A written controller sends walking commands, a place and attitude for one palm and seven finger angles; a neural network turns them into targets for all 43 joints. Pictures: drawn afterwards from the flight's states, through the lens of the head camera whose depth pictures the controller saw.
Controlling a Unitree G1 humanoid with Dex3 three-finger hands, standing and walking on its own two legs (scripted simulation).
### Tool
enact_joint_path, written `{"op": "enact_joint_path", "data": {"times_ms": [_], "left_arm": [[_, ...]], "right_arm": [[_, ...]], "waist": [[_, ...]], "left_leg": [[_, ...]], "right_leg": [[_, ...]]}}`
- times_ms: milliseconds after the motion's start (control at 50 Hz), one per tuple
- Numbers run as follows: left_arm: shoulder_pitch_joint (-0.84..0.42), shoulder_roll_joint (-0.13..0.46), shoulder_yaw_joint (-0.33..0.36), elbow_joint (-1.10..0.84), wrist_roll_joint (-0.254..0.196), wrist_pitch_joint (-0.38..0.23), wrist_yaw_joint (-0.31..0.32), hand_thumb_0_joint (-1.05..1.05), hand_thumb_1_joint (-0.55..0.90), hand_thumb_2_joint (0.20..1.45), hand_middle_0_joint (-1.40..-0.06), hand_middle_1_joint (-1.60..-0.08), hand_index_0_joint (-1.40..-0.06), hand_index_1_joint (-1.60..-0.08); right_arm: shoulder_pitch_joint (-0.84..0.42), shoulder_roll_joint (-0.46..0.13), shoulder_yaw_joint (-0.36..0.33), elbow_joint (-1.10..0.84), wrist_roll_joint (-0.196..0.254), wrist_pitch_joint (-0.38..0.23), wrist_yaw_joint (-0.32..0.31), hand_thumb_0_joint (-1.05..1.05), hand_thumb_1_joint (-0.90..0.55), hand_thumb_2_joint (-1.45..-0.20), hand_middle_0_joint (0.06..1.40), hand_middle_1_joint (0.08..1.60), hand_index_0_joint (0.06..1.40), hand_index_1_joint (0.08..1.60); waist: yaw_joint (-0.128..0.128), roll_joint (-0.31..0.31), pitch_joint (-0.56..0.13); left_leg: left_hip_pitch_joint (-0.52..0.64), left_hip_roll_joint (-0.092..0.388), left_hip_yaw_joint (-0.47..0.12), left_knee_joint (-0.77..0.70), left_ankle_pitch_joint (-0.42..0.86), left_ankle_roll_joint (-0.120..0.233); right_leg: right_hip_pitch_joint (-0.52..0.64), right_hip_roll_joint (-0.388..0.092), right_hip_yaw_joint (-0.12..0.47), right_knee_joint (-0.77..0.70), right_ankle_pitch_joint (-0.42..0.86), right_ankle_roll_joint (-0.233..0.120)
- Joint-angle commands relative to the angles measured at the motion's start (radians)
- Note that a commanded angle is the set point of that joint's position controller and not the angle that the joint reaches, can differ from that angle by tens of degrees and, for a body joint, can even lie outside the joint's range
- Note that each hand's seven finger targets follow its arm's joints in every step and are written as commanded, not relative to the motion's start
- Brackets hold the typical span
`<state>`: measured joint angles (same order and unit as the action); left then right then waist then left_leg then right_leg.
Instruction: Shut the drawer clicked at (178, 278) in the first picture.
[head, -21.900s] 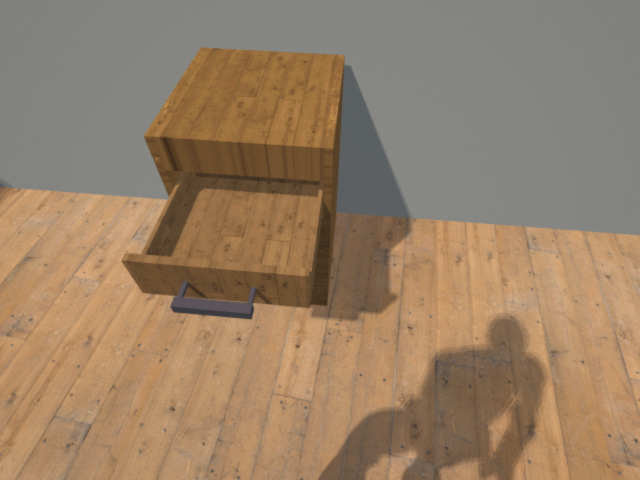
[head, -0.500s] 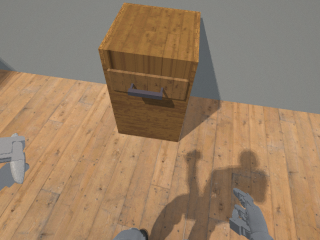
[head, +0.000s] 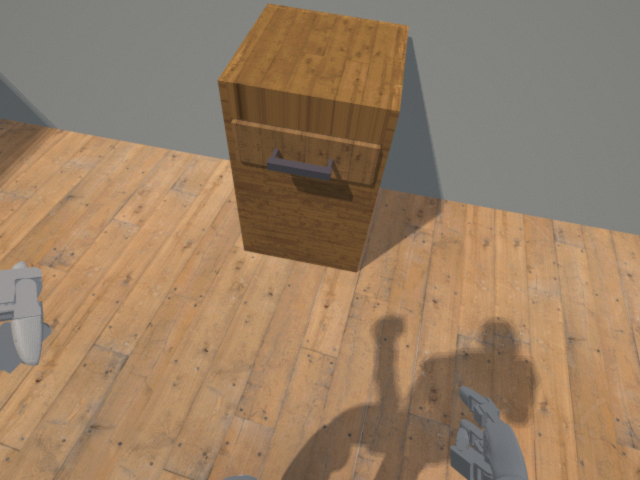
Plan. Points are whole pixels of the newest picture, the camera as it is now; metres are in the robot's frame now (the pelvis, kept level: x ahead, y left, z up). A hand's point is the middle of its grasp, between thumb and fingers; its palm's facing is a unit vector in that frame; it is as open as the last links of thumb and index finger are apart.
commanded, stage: step back with the hand held close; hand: left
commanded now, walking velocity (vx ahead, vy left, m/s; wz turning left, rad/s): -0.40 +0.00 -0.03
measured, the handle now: (301, 163) +0.86 +0.09 -0.23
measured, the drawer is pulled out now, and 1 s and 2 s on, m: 0.01 0.01 0.01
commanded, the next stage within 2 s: stop stepping back and stand still in 0.12 s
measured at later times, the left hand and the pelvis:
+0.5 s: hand out of the picture +0.06 +0.23 +0.18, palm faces +0.38 -0.80 -0.46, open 3.2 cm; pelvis -0.12 -0.02 +0.01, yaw +1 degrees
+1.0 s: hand out of the picture +0.05 +0.25 +0.18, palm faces +0.41 -0.78 -0.47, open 3.2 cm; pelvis -0.13 +0.00 +0.00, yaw +0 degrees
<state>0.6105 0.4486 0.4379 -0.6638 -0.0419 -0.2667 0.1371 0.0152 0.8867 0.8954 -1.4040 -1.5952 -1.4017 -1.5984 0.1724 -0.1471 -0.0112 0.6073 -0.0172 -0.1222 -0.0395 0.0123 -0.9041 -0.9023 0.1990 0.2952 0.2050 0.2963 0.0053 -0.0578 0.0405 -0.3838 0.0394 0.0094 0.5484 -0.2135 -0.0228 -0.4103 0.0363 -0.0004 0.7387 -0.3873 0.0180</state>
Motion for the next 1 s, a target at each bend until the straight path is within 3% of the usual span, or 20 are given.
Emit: {"op": "enact_joint_path", "data": {"times_ms": [0, 60, 80, 100, 120, 200, 300, 360, 380, 400, 480, 520, 580, 620, 720, 740, 780, 820, 900, 980], "left_arm": [[0.025, 0.091, 0.077, -0.163, -0.007, -0.07, 0.0, 0.0, 0.9, 0.9, -1.4, -1.6, -1.4, -1.6], [-0.019, 0.121, 0.092, -0.11, 0.0, -0.081, -0.013, 0.0, 0.9, 0.9, -1.4, -1.6, -1.4, -1.6], [-0.005, 0.129, 0.084, -0.099, 0.005, -0.076, -0.006, 0.0, 0.9, 0.9, -1.4, -1.6, -1.4, -1.6], [0.028, 0.13, 0.094, -0.069, -0.005, -0.057, 0.003, 0.0, 0.9, 0.9, -1.4, -1.6, -1.4, -1.6], [0.056, 0.127, 0.093, -0.061, -0.016, -0.041, 0.012, 0.0, 0.9, 0.9, -1.4, -1.6, -1.4, -1.6], [0.116, 0.113, 0.093, -0.063, -0.011, -0.034, 0.022, 0.0, 0.9, 0.9, -1.4, -1.6, -1.4, -1.6], [0.088, 0.117, 0.046, -0.171, -0.003, -0.016, 0.043, 0.0, 0.9, 0.9, -1.4, -1.6, -1.4, -1.6], [0.02, 0.12, 0.034, -0.255, 0.015, -0.028, 0.048, 0.0, 0.9, 0.9, -1.4, -1.6, -1.4, -1.6], [0.014, 0.139, 0.05, -0.253, 0.019, -0.024, 0.05, 0.0, 0.9, 0.9, -1.4, -1.6, -1.4, -1.6], [0.017, 0.144, 0.074, -0.228, 0.017, -0.016, 0.051, 0.0, 0.9, 0.9, -1.4, -1.6, -1.4, -1.6], [0.009, 0.088, 0.039, -0.127, 0.021, 0.004, 0.046, 0.0, 0.9, 0.9, -1.4, -1.6, -1.4, -1.6], [-0.013, 0.066, 0.012, -0.024, 0.026, 0.007, 0.039, 0.0, 0.9, 0.9, -1.4, -1.6, -1.4, -1.6], [-0.139, 0.085, -0.002, -0.016, 0.021, 0.018, 0.034, 0.0, 0.9, 0.9, -1.4, -1.6, -1.4, -1.6], [-0.106, 0.067, -0.02, -0.001, 0.025, 0.016, 0.026, 0.0, 0.9, 0.9, -1.4, -1.6, -1.4, -1.6], [-0.027, 0.1, 0.015, -0.14, 0.02, -0.004, 0.038, 0.0, 0.9, 0.9, -1.4, -1.6, -1.4, -1.6], [-0.026, 0.101, 0.016, -0.169, 0.018, -0.008, 0.04, 0.0, 0.9, 0.9, -1.4, -1.6, -1.4, -1.6], [-0.039, 0.107, 0.036, -0.244, 0.026, -0.021, 0.049, 0.0, 0.9, 0.9, -1.4, -1.6, -1.4, -1.6], [-0.048, 0.134, 0.073, -0.238, 0.026, -0.012, 0.048, 0.0, 0.9, 0.9, -1.4, -1.6, -1.4, -1.6], [0.037, 0.065, 0.028, -0.104, 0.018, 0.011, 0.041, 0.0, 0.9, 0.9, -1.4, -1.6, -1.4, -1.6], [-0.011, 0.057, 0.012, -0.036, 0.01, 0.001, 0.026, 0.0, 0.9, 0.9, -1.4, -1.6, -1.4, -1.6]], "right_arm": [[-0.051, -0.18, -0.07, -0.1, -0.004, -0.055, 0.013, 0.0, -0.9, -0.9, 0.2, 0.3, 0.2, 0.3], [-0.076, -0.177, -0.063, -0.112, 0.002, -0.037, 0.013, 0.0, -0.9, -0.9, 0.2, 0.3, 0.2, 0.3], [-0.057, -0.153, -0.069, -0.131, 0.016, -0.018, 0.015, 0.0, -0.9, -0.9, 0.2, 0.3, 0.2, 0.3], [-0.075, -0.158, -0.089, -0.14, 0.032, -0.003, 0.016, 0.0, -0.9, -0.9, 0.2, 0.3, 0.2, 0.3], [-0.083, -0.152, -0.087, -0.127, 0.029, 0.01, 0.013, 0.0, -0.9, -0.9, 0.2, 0.3, 0.2, 0.3], [-0.123, -0.099, -0.035, -0.162, 0.025, 0.057, -0.02, 0.0, -0.9, -0.9, 0.2, 0.3, 0.2, 0.3], [-0.029, -0.161, -0.028, -0.175, 0.026, 0.048, -0.044, 0.0, -0.9, -0.9, 0.2, 0.3, 0.2, 0.3], [-0.013, -0.193, -0.035, -0.195, 0.024, -0.002, -0.048, 0.0, -0.9, -0.9, 0.2, 0.3, 0.2, 0.3], [-0.011, -0.18, -0.042, -0.193, 0.027, -0.021, -0.048, 0.0, -0.9, -0.9, 0.2, 0.3, 0.2, 0.3], [-0.026, -0.153, -0.031, -0.174, 0.023, -0.033, -0.044, 0.0, -0.9, -0.9, 0.2, 0.3, 0.2, 0.3], [-0.023, -0.179, -0.031, -0.149, 0.029, -0.05, -0.028, 0.0, -0.9, -0.9, 0.2, 0.3, 0.2, 0.3], [-0.028, -0.188, -0.04, -0.134, 0.023, -0.039, -0.031, 0.0, -0.9, -0.9, 0.2, 0.3, 0.2, 0.3], [-0.047, -0.184, -0.054, -0.125, 0.023, -0.013, -0.026, 0.0, -0.9, -0.9, 0.2, 0.3, 0.2, 0.3], [-0.011, -0.177, -0.051, -0.116, 0.016, -0.002, -0.027, 0.0, -0.9, -0.9, 0.2, 0.3, 0.2, 0.3], [-0.03, -0.145, -0.014, -0.143, 0.009, -0.011, -0.046, 0.0, -0.9, -0.9, 0.2, 0.3, 0.2, 0.3], [-0.021, -0.161, -0.017, -0.15, 0.006, -0.017, -0.05, 0.0, -0.9, -0.9, 0.2, 0.3, 0.2, 0.3], [-0.023, -0.176, -0.021, -0.169, 0.005, -0.03, -0.051, 0.0, -0.9, -0.9, 0.2, 0.3, 0.2, 0.3], [-0.021, -0.141, -0.015, -0.147, 0.004, -0.05, -0.043, 0.0, -0.9, -0.9, 0.2, 0.3, 0.2, 0.3], [-0.01, -0.165, -0.016, -0.132, 0.02, -0.058, -0.032, 0.0, -0.9, -0.9, 0.2, 0.3, 0.2, 0.3], [-0.026, -0.181, -0.027, -0.136, 0.021, -0.035, -0.03, 0.0, -0.9, -0.9, 0.2, 0.3, 0.2, 0.3]], "waist": [[-0.008, 0.212, -0.172], [-0.014, 0.046, -0.125], [-0.023, -0.149, -0.181], [-0.004, -0.198, -0.208], [-0.005, -0.123, -0.233], [-0.012, -0.095, -0.215], [-0.038, -0.018, -0.183], [-0.02, 0.284, -0.119], [-0.021, 0.261, -0.137], [-0.022, 0.333, -0.116], [-0.02, 0.202, -0.001], [-0.026, 0.015, 0.037], [-0.022, -0.17, 0.021], [-0.029, -0.091, -0.018], [-0.033, -0.011, -0.082], [-0.034, 0.061, -0.07], [-0.032, 0.342, -0.066], [-0.028, 0.272, -0.063], [-0.017, 0.187, -0.044], [-0.035, 0.084, -0.022]], "left_leg": [[0.106, 0.238, -0.128, -0.072, 0.451, 0.108], [-0.033, 0.107, -0.016, 0.006, 0.038, 0.048], [-0.081, -0.001, 0.054, 0.16, -0.12, 0.004], [-0.117, -0.053, -0.012, 0.379, -0.26, 0.009], [-0.122, -0.045, -0.088, 0.483, -0.254, 0.011], [-0.09, -0.026, -0.022, 0.328, -0.247, 0.0], [0.174, -0.037, 0.033, -0.162, -0.134, 0.067], [0.138, 0.224, -0.289, -0.335, -0.18, 0.175], [0.164, 0.241, -0.269, -0.321, -0.075, 0.174], [0.056, 0.232, -0.266, -0.381, -0.269, 0.161], [-0.101, 0.145, -0.119, -0.264, -0.353, 0.12], [-0.116, 0.053, -0.07, -0.121, -0.378, 0.084], [-0.113, -0.042, 0.018, 0.301, -0.268, 0.048], [-0.081, -0.024, -0.008, 0.358, -0.213, 0.054], [0.216, -0.031, 0.064, -0.076, -0.176, 0.074], [0.221, 0.015, -0.016, -0.178, -0.256, 0.099], [0.189, 0.26, -0.39, -0.36, -0.42, 0.201], [0.148, 0.263, -0.34, -0.357, -0.25, 0.204], [0.094, 0.171, -0.111, -0.196, 0.042, 0.127], [0.014, 0.067, -0.037, -0.125, -0.013, 0.064]], "right_leg": [[0.17, -0.031, -0.008, -0.23, 0.147, 0.001], [0.219, -0.109, 0.045, -0.345, 0.456, -0.008], [0.218, -0.27, 0.248, -0.405, 0.636, -0.034], [0.195, -0.367, 0.334, -0.457, 0.661, -0.068], [0.198, -0.385, 0.285, -0.467, 0.561, -0.064], [0.192, -0.274, 0.169, -0.415, 0.493, -0.129], [0.138, -0.197, 0.146, -0.425, 0.015, -0.062], [0.072, -0.033, 0.022, -0.091, 0.012, 0.012], [0.054, -0.02, -0.008, -0.005, 0.0, 0.021], [0.07, -0.042, 0.01, 0.063, -0.048, 0.01], [0.258, -0.03, -0.024, -0.208, 0.05, 0.003], [0.227, -0.074, 0.105, -0.395, -0.109, -0.036], [0.087, -0.318, 0.487, -0.629, -0.474, -0.163], [0.071, -0.32, 0.441, -0.601, -0.388, -0.168], [-0.008, -0.206, 0.171, -0.476, -0.308, -0.117], [-0.007, -0.168, 0.153, -0.389, -0.281, -0.092], [-0.04, -0.023, -0.01, -0.011, -0.065, -0.021], [-0.04, -0.042, 0.003, 0.129, -0.078, -0.012], [0.168, -0.042, -0.06, -0.228, 0.052, -0.007], [0.259, -0.117, 0.073, -0.337, 0.264, -0.051]]}}
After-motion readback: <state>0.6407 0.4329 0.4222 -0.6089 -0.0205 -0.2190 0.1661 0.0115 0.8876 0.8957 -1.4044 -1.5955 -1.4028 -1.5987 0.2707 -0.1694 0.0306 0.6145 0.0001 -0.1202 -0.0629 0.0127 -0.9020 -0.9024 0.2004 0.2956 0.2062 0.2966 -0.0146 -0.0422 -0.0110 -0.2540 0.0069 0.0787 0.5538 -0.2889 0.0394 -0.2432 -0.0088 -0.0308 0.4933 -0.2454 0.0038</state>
